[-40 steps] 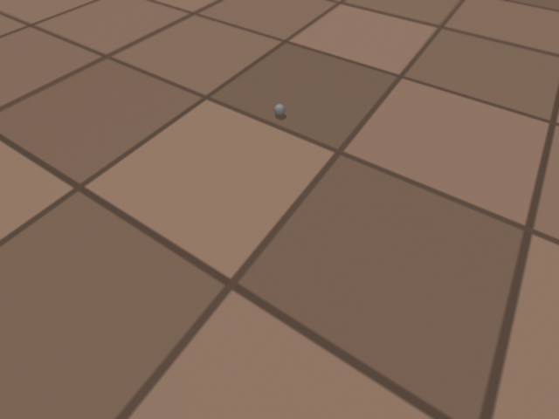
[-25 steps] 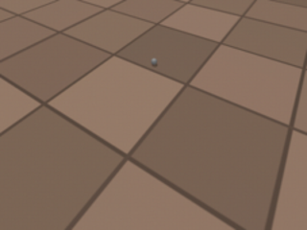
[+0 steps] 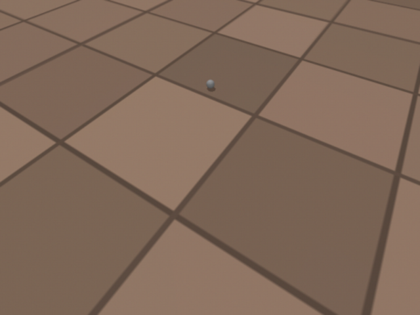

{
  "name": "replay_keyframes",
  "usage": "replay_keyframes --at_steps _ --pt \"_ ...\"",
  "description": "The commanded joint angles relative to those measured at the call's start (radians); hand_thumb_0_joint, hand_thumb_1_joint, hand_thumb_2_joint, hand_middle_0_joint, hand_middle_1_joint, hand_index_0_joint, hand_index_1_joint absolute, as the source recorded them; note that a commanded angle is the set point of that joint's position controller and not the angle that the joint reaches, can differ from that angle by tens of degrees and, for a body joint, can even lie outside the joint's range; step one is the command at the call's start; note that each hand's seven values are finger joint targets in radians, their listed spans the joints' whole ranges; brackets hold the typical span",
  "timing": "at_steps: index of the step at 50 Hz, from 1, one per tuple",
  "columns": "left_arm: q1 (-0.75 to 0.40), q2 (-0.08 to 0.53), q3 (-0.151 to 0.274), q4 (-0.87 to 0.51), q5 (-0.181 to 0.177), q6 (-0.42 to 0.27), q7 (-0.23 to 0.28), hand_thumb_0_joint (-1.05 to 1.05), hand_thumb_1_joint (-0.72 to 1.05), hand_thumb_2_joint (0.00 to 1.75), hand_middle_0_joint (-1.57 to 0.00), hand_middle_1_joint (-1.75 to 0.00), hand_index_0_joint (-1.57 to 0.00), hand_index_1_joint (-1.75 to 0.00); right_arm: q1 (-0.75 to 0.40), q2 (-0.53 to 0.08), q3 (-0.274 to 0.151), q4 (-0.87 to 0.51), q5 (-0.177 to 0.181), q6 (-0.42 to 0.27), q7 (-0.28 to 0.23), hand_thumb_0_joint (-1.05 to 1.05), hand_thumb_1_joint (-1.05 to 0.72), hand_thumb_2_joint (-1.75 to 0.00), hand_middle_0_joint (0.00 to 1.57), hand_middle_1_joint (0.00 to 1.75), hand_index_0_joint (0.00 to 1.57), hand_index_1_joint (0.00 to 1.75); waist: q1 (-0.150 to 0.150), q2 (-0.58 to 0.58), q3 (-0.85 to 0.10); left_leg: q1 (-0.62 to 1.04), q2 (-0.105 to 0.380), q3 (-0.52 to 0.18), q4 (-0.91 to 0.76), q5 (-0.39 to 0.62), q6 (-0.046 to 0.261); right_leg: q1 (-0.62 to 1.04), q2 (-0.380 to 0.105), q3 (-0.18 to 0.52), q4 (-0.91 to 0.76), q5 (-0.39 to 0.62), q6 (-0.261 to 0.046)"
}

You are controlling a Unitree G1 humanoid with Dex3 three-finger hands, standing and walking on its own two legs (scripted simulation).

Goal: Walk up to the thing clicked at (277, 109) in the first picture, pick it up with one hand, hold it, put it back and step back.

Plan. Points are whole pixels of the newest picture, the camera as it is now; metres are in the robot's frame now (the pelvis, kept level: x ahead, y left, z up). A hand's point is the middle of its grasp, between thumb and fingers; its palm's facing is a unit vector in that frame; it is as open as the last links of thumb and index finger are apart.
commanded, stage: stand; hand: left
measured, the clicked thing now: (210, 84) +1.85 +0.00 -0.75
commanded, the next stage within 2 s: walk up in 0.32 s
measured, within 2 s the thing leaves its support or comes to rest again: neither
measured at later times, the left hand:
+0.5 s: hand out of the picture +0.10 +0.26 -0.15, palm faces -0.09 -0.93 -0.36, open 7.4 cm
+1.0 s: hand (139, 262) +0.26 +0.18 -0.16, palm faces -0.06 -0.94 -0.35, open 7.4 cm
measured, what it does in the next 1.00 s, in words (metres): walks ahead: right foot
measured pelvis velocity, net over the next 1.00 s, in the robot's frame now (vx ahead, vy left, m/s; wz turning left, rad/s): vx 0.22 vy -0.10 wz -0.07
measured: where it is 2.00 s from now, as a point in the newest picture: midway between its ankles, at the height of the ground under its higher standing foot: (237, 206)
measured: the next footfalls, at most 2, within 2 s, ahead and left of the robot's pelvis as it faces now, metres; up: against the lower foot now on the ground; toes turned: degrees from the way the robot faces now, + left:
right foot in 0.64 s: +0.17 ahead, -0.22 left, +0.00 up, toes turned -10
left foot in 1.06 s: +0.44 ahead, +0.03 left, +0.00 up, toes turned +1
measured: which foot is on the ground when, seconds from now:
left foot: down 0.00-0.64, up 0.66-1.00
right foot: down 0.00-0.38, up 0.40-0.62, down 0.64-1.00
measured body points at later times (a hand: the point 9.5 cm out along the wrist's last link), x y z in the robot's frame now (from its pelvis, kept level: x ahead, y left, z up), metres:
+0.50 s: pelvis +0.02 -0.02 -0.01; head +0.03 -0.02 +0.44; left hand +0.11 +0.30 -0.12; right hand +0.07 -0.34 -0.13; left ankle +0.00 +0.12 -0.75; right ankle +0.03 -0.15 -0.72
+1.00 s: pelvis +0.22 -0.10 -0.01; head +0.23 -0.09 +0.44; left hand +0.26 +0.23 -0.13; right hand +0.31 -0.43 -0.12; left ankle +0.38 +0.04 -0.72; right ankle +0.13 -0.21 -0.75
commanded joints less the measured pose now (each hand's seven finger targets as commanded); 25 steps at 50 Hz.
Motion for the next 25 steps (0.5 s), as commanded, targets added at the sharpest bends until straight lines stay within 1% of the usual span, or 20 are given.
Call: replay_keyframes --at_steps 1,2,3,7,8,9,10,12,14,15,16,17,18,19,20,21,22,23,24,25 --pt "-0.040 0.215 0.042 -0.061 -0.006 -0.026 0.017 0.00 0.90 0.90 -0.20 -0.30 -0.20 -0.30 -0.037 -0.211 -0.040 -0.058 0.005 -0.019 -0.014 0.00 -0.90 -0.90 0.20 0.30 0.20 0.30 -0.002 0.010 -0.083 -0.006 0.129 -0.097 -0.048 0.163 0.025 0.032 -0.120 0.095 -0.049 0.131 -0.035" --pt "-0.038 0.216 0.041 -0.060 -0.007 -0.026 0.017 0.00 0.90 0.90 -0.20 -0.30 -0.20 -0.30 -0.035 -0.207 -0.039 -0.058 0.004 -0.020 -0.014 0.00 -0.90 -0.90 0.20 0.30 0.20 0.30 -0.002 0.006 -0.077 -0.007 0.127 -0.098 -0.051 0.164 0.021 0.027 -0.119 0.092 -0.047 0.125 -0.035" --pt "-0.033 0.213 0.041 -0.061 -0.004 -0.025 0.017 0.00 0.90 0.90 -0.20 -0.30 -0.20 -0.30 -0.038 -0.213 -0.040 -0.059 0.004 -0.020 -0.015 0.00 -0.90 -0.90 0.20 0.30 0.20 0.30 0.001 0.010 -0.082 -0.002 0.131 -0.097 -0.047 0.168 0.026 0.028 -0.120 0.092 -0.046 0.134 -0.034" --pt "-0.036 0.217 0.042 -0.059 -0.006 -0.025 0.018 0.00 0.90 0.90 -0.20 -0.30 -0.20 -0.30 -0.032 -0.210 -0.039 -0.059 0.005 -0.019 -0.015 0.00 -0.90 -0.90 0.20 0.30 0.20 0.30 -0.001 0.000 -0.093 0.007 0.132 -0.097 -0.043 0.195 0.026 0.040 -0.122 0.088 -0.036 0.160 -0.035" --pt "-0.033 0.212 0.040 -0.057 -0.008 -0.025 0.018 0.00 0.90 0.90 -0.20 -0.30 -0.20 -0.30 -0.032 -0.213 -0.038 -0.056 0.007 -0.020 -0.016 0.00 -0.90 -0.90 0.20 0.30 0.20 0.30 0.001 0.006 -0.078 0.003 0.130 -0.099 -0.047 0.193 0.024 0.033 -0.120 0.091 -0.041 0.157 -0.033" --pt "-0.033 0.212 0.040 -0.056 -0.008 -0.024 0.017 0.00 0.90 0.90 -0.20 -0.30 -0.20 -0.30 -0.029 -0.211 -0.037 -0.055 0.005 -0.019 -0.015 0.00 -0.90 -0.90 0.20 0.30 0.20 0.30 0.000 0.005 -0.070 -0.007 0.127 -0.098 -0.052 0.172 0.024 0.029 -0.118 0.086 -0.046 0.137 -0.032" --pt "-0.036 0.216 0.042 -0.057 -0.007 -0.025 0.018 0.00 0.90 0.90 -0.20 -0.30 -0.20 -0.30 -0.030 -0.211 -0.038 -0.056 0.005 -0.019 -0.016 0.00 -0.90 -0.90 0.20 0.30 0.20 0.30 0.001 -0.003 -0.075 -0.003 0.131 -0.100 -0.053 0.177 0.025 0.036 -0.119 0.088 -0.044 0.134 -0.033" --pt "-0.030 0.210 0.040 -0.052 -0.007 -0.024 0.017 0.00 0.90 0.90 -0.20 -0.30 -0.20 -0.30 -0.040 -0.216 -0.040 -0.057 0.006 -0.017 -0.015 0.00 -0.90 -0.90 0.20 0.30 0.20 0.30 0.003 0.000 -0.061 -0.002 0.124 -0.098 -0.048 0.152 0.024 0.017 -0.119 0.090 -0.056 0.124 -0.032" --pt "-0.032 0.215 0.042 -0.052 -0.007 -0.024 0.017 0.00 0.90 0.90 -0.20 -0.30 -0.20 -0.30 -0.022 -0.210 -0.037 -0.054 0.007 -0.016 -0.014 0.00 -0.90 -0.90 0.20 0.30 0.20 0.30 -0.004 -0.001 -0.056 -0.013 0.125 -0.101 -0.062 0.125 0.023 0.020 -0.117 0.090 -0.057 0.098 -0.032" --pt "-0.026 0.217 0.042 -0.054 -0.005 -0.025 0.017 0.00 0.90 0.90 -0.20 -0.30 -0.20 -0.30 -0.033 -0.213 -0.039 -0.057 0.005 -0.017 -0.014 0.00 -0.90 -0.90 0.20 0.30 0.20 0.30 0.001 -0.005 -0.068 0.006 0.128 -0.102 -0.055 0.134 0.024 0.013 -0.116 0.087 -0.056 0.099 -0.033" --pt "0.020 0.334 0.118 -0.134 0.015 -0.036 -0.023 0.00 0.90 0.90 -0.20 -0.30 -0.20 -0.30 0.043 -0.329 -0.118 -0.127 -0.021 -0.044 0.010 0.00 -0.90 -0.90 0.20 0.30 0.20 0.30 -0.011 -0.028 -0.200 0.077 0.118 -0.117 0.043 -0.418 0.101 -0.052 -0.064 0.107 0.055 -0.379 -0.071" --pt "-0.040 0.312 0.119 -0.144 0.024 -0.038 -0.035 0.00 0.90 0.90 -0.20 -0.30 -0.20 -0.30 0.061 -0.339 -0.132 -0.111 -0.031 -0.048 0.022 0.00 -0.90 -0.90 0.20 0.30 0.20 0.30 -0.035 0.032 -0.109 0.051 0.150 -0.170 0.019 -0.551 0.121 -0.221 -0.063 0.103 0.134 -0.466 -0.074" --pt "-0.101 0.278 0.118 -0.176 0.027 -0.039 -0.046 0.00 0.90 0.90 -0.20 -0.30 -0.20 -0.30 0.090 -0.342 -0.145 -0.119 -0.029 -0.050 0.027 0.00 -0.90 -0.90 0.20 0.30 0.20 0.30 -0.065 0.074 -0.026 0.064 0.217 -0.256 -0.037 -0.606 0.159 -0.377 -0.044 0.076 0.228 -0.430 -0.066" --pt "-0.143 0.244 0.112 -0.204 0.024 -0.041 -0.053 0.00 0.90 0.90 -0.20 -0.30 -0.20 -0.30 0.117 -0.353 -0.157 -0.128 -0.029 -0.053 0.030 0.00 -0.90 -0.90 0.20 0.30 0.20 0.30 -0.085 0.139 0.048 0.090 0.325 -0.382 -0.132 -0.637 0.215 -0.516 -0.016 0.022 0.392 -0.290 -0.044" --pt "-0.164 0.246 0.112 -0.230 0.025 -0.042 -0.056 0.00 0.90 0.90 -0.20 -0.30 -0.20 -0.30 0.122 -0.367 -0.168 -0.142 -0.033 -0.063 0.030 0.00 -0.90 -0.90 0.20 0.30 0.20 0.30 -0.093 0.150 0.089 0.110 0.419 -0.474 -0.198 -0.586 0.264 -0.628 -0.054 0.078 0.505 -0.290 -0.042" --pt "-0.165 0.266 0.111 -0.241 0.021 -0.049 -0.061 0.00 0.90 0.90 -0.20 -0.30 -0.20 -0.30 0.128 -0.365 -0.168 -0.158 -0.029 -0.072 0.027 0.00 -0.90 -0.90 0.20 0.30 0.20 0.30 -0.086 0.085 0.072 0.114 0.429 -0.483 -0.218 -0.583 0.271 -0.644 -0.088 0.133 0.534 -0.277 -0.041" --pt "-0.116 0.280 0.114 -0.237 0.016 -0.052 -0.072 0.00 0.90 0.90 -0.20 -0.30 -0.20 -0.30 0.104 -0.365 -0.170 -0.176 -0.026 -0.077 0.027 0.00 -0.90 -0.90 0.20 0.30 0.20 0.30 -0.061 0.088 0.028 0.141 0.417 -0.447 -0.221 -0.583 0.260 -0.622 -0.109 0.146 0.535 -0.274 -0.042" --pt "-0.079 0.284 0.115 -0.235 0.010 -0.053 -0.080 0.00 0.90 0.90 -0.20 -0.30 -0.20 -0.30 0.073 -0.361 -0.166 -0.194 -0.029 -0.077 0.031 0.00 -0.90 -0.90 0.20 0.30 0.20 0.30 -0.042 0.105 0.003 0.135 0.386 -0.372 -0.218 -0.555 0.247 -0.584 -0.114 0.121 0.496 -0.272 -0.028" --pt "-0.052 0.282 0.116 -0.232 0.012 -0.052 -0.089 0.00 0.90 0.90 -0.20 -0.30 -0.20 -0.30 0.047 -0.360 -0.167 -0.212 -0.031 -0.077 0.036 0.00 -0.90 -0.90 0.20 0.30 0.20 0.30 -0.028 0.148 -0.004 0.105 0.354 -0.298 -0.217 -0.529 0.231 -0.530 -0.108 0.081 0.457 -0.261 -0.019" --pt "-0.027 0.277 0.117 -0.229 0.015 -0.050 -0.097 0.00 0.90 0.90 -0.20 -0.30 -0.20 -0.30 0.011 -0.360 -0.172 -0.225 -0.033 -0.077 0.040 0.00 -0.90 -0.90 0.20 0.30 0.20 0.30 -0.014 0.184 -0.010 0.058 0.331 -0.234 -0.200 -0.482 0.210 -0.447 -0.103 0.065 0.401 -0.236 -0.018"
